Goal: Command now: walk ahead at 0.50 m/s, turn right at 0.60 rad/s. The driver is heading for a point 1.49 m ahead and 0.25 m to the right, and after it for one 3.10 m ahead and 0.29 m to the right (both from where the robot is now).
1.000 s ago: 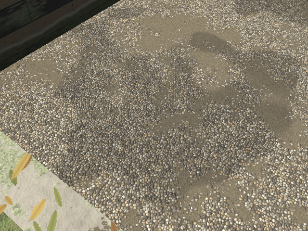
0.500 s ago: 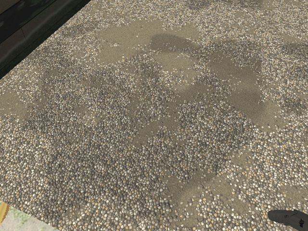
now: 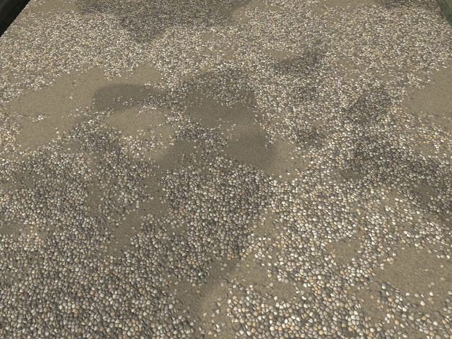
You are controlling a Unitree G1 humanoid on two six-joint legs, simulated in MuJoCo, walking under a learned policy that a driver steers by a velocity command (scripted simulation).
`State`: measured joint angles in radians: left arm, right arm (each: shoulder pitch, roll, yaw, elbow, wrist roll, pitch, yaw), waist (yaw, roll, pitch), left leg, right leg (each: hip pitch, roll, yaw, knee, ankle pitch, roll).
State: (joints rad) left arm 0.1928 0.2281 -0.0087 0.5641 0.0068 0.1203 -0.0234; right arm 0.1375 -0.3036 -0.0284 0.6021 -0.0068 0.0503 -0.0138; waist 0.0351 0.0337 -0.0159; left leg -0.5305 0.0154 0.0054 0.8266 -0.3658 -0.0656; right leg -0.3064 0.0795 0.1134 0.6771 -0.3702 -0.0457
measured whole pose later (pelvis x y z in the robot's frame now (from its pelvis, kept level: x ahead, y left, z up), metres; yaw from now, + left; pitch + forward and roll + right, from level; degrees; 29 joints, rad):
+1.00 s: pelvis +0.08 -0.04 +0.00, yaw -28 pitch -1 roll +1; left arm 0.00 0.23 0.00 0.58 0.01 0.08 0.00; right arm 0.25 -0.21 0.03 0.62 0.01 0.03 0.00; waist -0.03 -0.01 -0.01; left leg -0.23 -0.01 0.06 0.64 -0.39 0.02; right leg -0.36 0.05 0.08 0.65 -0.25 -0.01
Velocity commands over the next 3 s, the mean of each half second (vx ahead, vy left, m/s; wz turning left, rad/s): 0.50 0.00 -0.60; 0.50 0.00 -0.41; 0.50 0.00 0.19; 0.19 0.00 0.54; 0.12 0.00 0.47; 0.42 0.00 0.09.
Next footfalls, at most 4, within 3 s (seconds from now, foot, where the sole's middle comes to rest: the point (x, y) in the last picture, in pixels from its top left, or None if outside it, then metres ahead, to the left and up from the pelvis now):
0.18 left None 0.13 0.10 -0.76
0.50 right None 0.08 -0.11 -0.76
0.76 left None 0.13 0.02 -0.76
0.98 right None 0.11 -0.17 -0.76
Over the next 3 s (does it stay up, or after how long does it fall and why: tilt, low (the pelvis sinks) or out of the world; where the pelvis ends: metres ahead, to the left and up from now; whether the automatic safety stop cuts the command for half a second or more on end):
stays up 0.08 -0.09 0.00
